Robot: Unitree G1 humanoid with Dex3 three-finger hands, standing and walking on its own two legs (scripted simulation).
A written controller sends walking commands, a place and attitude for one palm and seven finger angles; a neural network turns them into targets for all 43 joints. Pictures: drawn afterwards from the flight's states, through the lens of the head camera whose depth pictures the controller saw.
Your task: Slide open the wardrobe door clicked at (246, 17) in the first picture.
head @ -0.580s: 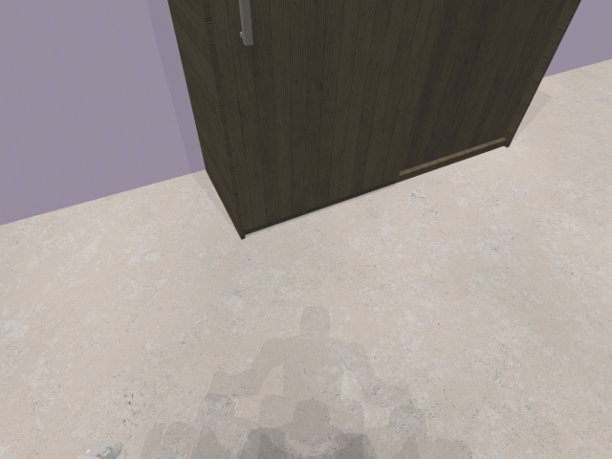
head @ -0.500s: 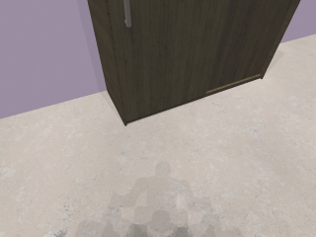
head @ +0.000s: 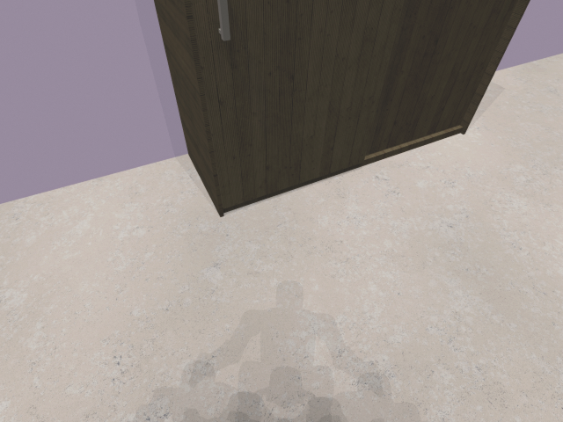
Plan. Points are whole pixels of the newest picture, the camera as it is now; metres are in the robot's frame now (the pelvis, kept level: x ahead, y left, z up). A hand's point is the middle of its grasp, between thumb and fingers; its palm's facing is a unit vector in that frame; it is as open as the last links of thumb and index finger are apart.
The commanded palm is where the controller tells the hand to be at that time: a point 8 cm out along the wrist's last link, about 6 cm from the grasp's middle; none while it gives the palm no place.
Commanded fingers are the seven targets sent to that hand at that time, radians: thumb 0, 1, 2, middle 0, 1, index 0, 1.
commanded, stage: stand and wait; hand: left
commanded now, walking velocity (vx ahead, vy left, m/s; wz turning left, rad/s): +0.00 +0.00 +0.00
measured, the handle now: (220, 3) +1.17 +0.26 +0.16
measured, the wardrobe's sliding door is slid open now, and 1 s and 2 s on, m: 0.00 0.00 0.00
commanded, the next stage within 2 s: look at it before walking up in 0.24 s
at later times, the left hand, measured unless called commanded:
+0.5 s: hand out of the picture +0.08 +0.24 -0.15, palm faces -0.03 -0.94 -0.34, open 7.4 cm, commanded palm none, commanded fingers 0.00 0.90 0.90 -0.20 -0.30 -0.20 -0.30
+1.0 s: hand out of the picture +0.08 +0.25 -0.15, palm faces -0.02 -0.94 -0.34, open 7.4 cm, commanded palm none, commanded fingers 0.00 0.90 0.90 -0.20 -0.30 -0.20 -0.30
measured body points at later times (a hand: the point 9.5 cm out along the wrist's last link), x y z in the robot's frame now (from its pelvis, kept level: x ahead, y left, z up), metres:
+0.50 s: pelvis +0.00 +0.00 +0.00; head +0.00 +0.00 +0.45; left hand +0.08 +0.29 -0.13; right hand +0.07 -0.30 -0.13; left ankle +0.01 +0.12 -0.74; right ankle +0.01 -0.12 -0.74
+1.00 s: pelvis +0.01 +0.00 +0.00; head +0.01 +0.00 +0.45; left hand +0.08 +0.30 -0.13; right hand +0.09 -0.30 -0.13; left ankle +0.01 +0.12 -0.74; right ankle +0.01 -0.12 -0.74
